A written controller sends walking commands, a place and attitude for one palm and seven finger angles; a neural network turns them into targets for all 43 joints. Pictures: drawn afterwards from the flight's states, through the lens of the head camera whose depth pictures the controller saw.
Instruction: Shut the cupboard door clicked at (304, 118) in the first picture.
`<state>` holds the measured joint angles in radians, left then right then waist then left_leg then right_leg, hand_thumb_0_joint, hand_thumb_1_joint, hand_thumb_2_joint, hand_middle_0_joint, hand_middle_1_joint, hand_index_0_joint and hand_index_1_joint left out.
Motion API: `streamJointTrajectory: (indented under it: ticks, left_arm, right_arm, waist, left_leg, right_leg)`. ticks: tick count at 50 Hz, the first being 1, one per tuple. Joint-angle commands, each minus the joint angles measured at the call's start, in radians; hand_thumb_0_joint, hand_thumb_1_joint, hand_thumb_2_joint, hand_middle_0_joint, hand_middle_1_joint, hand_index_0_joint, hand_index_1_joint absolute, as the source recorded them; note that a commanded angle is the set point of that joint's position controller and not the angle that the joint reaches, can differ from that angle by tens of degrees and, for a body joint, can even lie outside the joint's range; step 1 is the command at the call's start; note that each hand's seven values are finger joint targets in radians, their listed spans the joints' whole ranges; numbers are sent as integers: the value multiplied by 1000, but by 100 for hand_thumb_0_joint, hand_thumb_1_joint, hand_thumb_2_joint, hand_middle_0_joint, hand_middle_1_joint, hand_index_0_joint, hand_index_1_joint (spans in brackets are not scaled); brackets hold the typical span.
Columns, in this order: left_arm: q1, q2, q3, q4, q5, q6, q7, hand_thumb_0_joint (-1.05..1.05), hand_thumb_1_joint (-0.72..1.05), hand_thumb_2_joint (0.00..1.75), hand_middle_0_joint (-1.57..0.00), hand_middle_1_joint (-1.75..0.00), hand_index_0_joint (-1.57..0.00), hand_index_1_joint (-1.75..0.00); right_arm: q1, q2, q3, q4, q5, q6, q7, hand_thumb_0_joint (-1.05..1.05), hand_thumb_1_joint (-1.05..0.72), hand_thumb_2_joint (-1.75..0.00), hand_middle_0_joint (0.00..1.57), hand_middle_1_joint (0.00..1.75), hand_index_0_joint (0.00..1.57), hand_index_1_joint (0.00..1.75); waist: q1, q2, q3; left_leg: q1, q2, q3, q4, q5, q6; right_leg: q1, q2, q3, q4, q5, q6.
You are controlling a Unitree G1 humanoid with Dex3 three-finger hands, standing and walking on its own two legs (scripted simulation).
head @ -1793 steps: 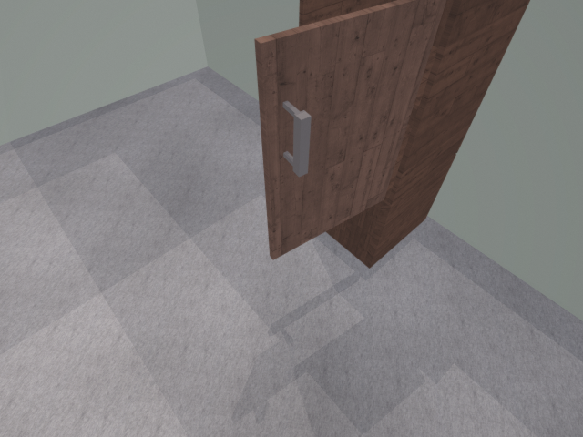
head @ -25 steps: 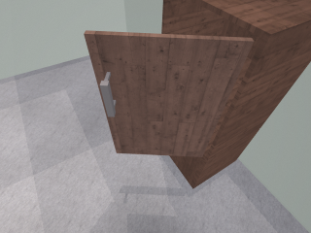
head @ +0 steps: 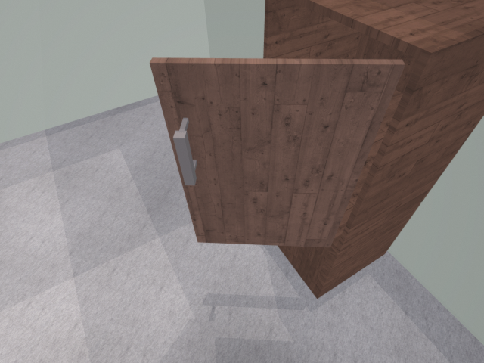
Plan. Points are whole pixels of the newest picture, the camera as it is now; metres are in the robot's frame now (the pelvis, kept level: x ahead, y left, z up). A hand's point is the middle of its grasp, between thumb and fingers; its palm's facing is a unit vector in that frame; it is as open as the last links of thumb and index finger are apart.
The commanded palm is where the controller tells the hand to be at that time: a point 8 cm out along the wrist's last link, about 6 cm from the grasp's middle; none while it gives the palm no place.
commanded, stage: look again from close up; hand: left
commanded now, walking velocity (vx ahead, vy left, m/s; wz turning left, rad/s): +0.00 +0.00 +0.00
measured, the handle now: (187, 152) +0.49 +0.15 +0.07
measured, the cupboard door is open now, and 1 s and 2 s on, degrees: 57 57 57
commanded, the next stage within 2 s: raise the hand and make a fist in 0.48 s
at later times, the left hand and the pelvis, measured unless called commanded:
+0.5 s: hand out of the picture +0.05 +0.16 -0.17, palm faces +0.00 -0.98 -0.21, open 7.4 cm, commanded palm none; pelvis +0.03 -0.02 +0.00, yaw +0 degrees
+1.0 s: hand (155, 343) +0.17 +0.16 -0.06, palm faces +0.05 -1.00 +0.01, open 6.2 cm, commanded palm +0.15 +0.21 -0.03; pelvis +0.00 -0.04 -0.09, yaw +3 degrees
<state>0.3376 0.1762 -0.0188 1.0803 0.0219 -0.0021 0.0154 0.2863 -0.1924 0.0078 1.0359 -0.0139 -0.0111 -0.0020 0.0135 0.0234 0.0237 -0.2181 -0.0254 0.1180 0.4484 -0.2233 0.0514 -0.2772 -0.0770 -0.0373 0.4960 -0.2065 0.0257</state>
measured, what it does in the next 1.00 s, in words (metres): lowers itself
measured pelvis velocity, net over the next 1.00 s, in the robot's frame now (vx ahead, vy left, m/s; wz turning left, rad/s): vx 0.00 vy -0.04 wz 0.05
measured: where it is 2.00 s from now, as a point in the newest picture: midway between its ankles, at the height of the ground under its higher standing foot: outside the picture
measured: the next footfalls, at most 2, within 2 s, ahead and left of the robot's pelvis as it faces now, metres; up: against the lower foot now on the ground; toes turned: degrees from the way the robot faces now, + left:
none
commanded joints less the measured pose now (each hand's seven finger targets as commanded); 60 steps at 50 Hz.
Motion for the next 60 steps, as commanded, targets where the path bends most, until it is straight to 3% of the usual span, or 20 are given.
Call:
streamJointTrajectory:
  ticks: [1, 10, 28, 29, 30, 31, 32, 33, 34, 36, 37, 40, 41, 42, 45, 47, 51, 54, 57, 60]
  left_arm:
    - [-4, 112, 21, -38, -5, -26, 12, 0, 90, 90, -20, -30, -20, -30]
    - [-17, 103, 25, -8, -7, -30, 17, 0, 90, 90, -20, -30, -20, -30]
    - [-59, 113, 34, -9, -6, -27, 19, 0, 90, 90, -20, -30, -20, -30]
    - [38, 110, 29, 29, -4, -30, 57, 0, 90, 90, -20, -30, -20, -30]
    - [-871, 742, 494, -1597, -134, -316, 48, 0, 90, 90, -20, -30, -20, -30]
    - [-143, 202, 75, -1266, -136, -230, 42, 0, 90, 90, -22, -32, -22, -32]
    - [111, 0, 38, -1232, -206, -102, 44, 0, 90, 90, -24, -34, -24, -34]
    - [5, 28, 62, -1100, -183, -101, 59, 0, 90, 90, -25, -36, -25, -36]
    - [-39, 27, 95, -1062, -192, -147, 43, 0, 90, 90, -27, -38, -27, -38]
    - [188, 1, 146, -888, -221, -285, -35, 0, 90, 90, -31, -42, -31, -42]
    - [288, 4, 186, -821, -240, -363, -96, 0, 90, 90, -33, -44, -33, -44]
    - [276, 35, 218, -858, -293, -628, -303, 0, 90, 90, -38, -50, -38, -50]
    - [235, 96, 255, -877, -296, -697, -371, 0, 90, 90, -40, -52, -40, -52]
    - [245, 160, 317, -865, -301, -706, -408, 0, 90, 90, -42, -54, -42, -54]
    - [128, 175, 316, -1071, -374, -615, -446, 0, 90, 90, -47, -60, -47, -60]
    - [12, 191, 303, -1256, -393, -577, -416, 0, 90, 90, -51, -64, -51, -64]
    - [-38, 180, 232, -1482, -341, -565, -341, 0, 90, 90, -58, -72, -58, -72]
    - [-39, 150, 181, -1425, -322, -517, -345, 0, 90, 90, -64, -78, -64, -78]
    - [-9, 178, 204, -1343, -316, -420, -356, 0, 90, 90, -69, -84, -69, -84]
    - [78, 189, 255, -1342, -332, -336, -346, 0, 90, 90, -75, -90, -75, -90]
  right_arm:
    - [25, -96, -21, -23, 1, -24, -10, 0, -90, -90, 20, 30, 20, 30]
    - [33, -67, -16, 33, 2, -32, -18, 0, -90, -90, 20, 30, 20, 30]
    - [16, -65, -16, 62, -1, -29, -25, 0, -90, -90, 20, 30, 20, 30]
    - [-68, -102, -29, -5, 14, -25, -17, 0, -90, -90, 20, 30, 20, 30]
    - [12, -313, -74, -306, 4, -218, -122, 0, -90, -90, 20, 30, 20, 30]
    - [-69, -158, -32, -312, 57, -276, -122, 0, -90, -90, 20, 30, 20, 30]
    - [-121, -142, -22, -339, 41, -317, -102, 0, -90, -90, 20, 30, 20, 30]
    - [-70, -142, -36, -299, 58, -342, -78, 0, -90, -90, 20, 30, 20, 30]
    - [-61, -171, -67, -336, 43, -349, -64, 0, -90, -90, 20, 30, 20, 30]
    - [-103, -171, -89, -402, 21, -357, -43, 0, -90, -90, 20, 30, 20, 30]
    - [-109, -164, -97, -438, 28, -357, -28, 0, -90, -90, 20, 30, 20, 30]
    - [-137, -165, -108, -513, 16, -353, 1, 0, -90, -90, 20, 30, 20, 30]
    - [-147, -172, -114, -541, 20, -356, 7, 0, -90, -90, 20, 30, 20, 30]
    - [-144, -175, -119, -562, 26, -348, 8, 0, -90, -90, 20, 30, 20, 30]
    - [-180, -183, -109, -678, 50, -327, -15, 0, -90, -90, 20, 30, 20, 30]
    - [-156, -178, -100, -703, 54, -322, -32, 0, -90, -90, 20, 30, 20, 30]
    - [-98, -170, -86, -682, 44, -318, -60, 0, -90, -90, 20, 30, 20, 30]
    - [-87, -171, -74, -656, 47, -308, -75, 0, -90, -90, 20, 30, 20, 30]
    - [-101, -172, -62, -657, 57, -295, -83, 0, -90, -90, 20, 30, 20, 30]
    - [-111, -156, -62, -684, 62, -278, -81, 0, -90, -90, 20, 30, 20, 30]
  waist:
    - [-16, -40, 32]
    - [-10, -23, 4]
    - [-7, -23, 15]
    - [24, -89, 28]
    - [-135, -38, -371]
    - [-24, 320, -538]
    - [13, 324, -407]
    - [-66, 110, -148]
    - [-81, -2, -11]
    - [-25, -239, 33]
    - [18, -221, 19]
    - [44, -226, -118]
    - [38, -192, -169]
    - [61, -104, -197]
    - [56, -24, -321]
    - [27, 28, -330]
    - [-25, 71, -375]
    - [-54, 30, -306]
    - [-32, 35, -277]
    - [2, -21, -334]
  left_leg:
    - [-26, 127, -154, -143, -90, -7]
    - [7, 129, -131, -112, 68, -15]
    - [33, 137, -120, -110, 134, -25]
    - [-22, 162, -90, 84, 142, -51]
    - [266, 98, -117, 68, 306, -14]
    - [309, 51, -89, 85, 512, -28]
    - [216, 75, -108, 48, 624, -80]
    - [64, 71, -141, 62, 423, -75]
    - [-59, 48, -151, 86, 223, -68]
    - [-258, 25, -140, 170, 13, -59]
    - [-318, 7, -123, 217, 0, -69]
    - [-485, -11, -99, 405, -55, -76]
    - [-538, -14, -98, 467, -71, -73]
    - [-563, -14, -89, 502, -68, -65]
    - [-579, -22, -73, 537, -134, -43]
    - [-572, -5, -94, 552, -174, -35]
    - [-500, 24, -128, 568, -89, -18]
    - [-525, 33, -146, 568, -104, -18]
    - [-542, 31, -152, 530, -148, -23]
    - [-514, 24, -145, 485, -123, -28]
  right_leg:
    - [-3, -40, 84, -106, -77, -54]
    - [57, -47, 75, -91, 52, -56]
    - [92, -48, 63, -99, 135, -58]
    - [82, -92, 105, -99, 362, -42]
    - [131, 15, 46, 59, 346, -34]
    - [72, 73, -20, 129, 215, -51]
    - [63, 64, -70, 88, 105, -49]
    - [-57, 65, -73, 58, 76, -33]
    - [-135, 64, -82, 41, 55, -30]
    - [-245, 65, -89, 104, -80, -31]
    - [-244, 58, -66, 146, -96, -45]
    - [-320, 43, -2, 325, -99, -54]
    - [-335, 32, 40, 365, -104, -57]
    - [-330, 21, 82, 384, -103, -64]
    - [-339, 28, 124, 371, -270, -51]
    - [-378, 40, 134, 361, -361, -48]
    - [-401, 67, 78, 406, -185, -47]
    - [-435, 82, 50, 408, -172, -44]
    - [-412, 83, 47, 372, -247, -47]
    - [-320, 68, 45, 335, -236, -37]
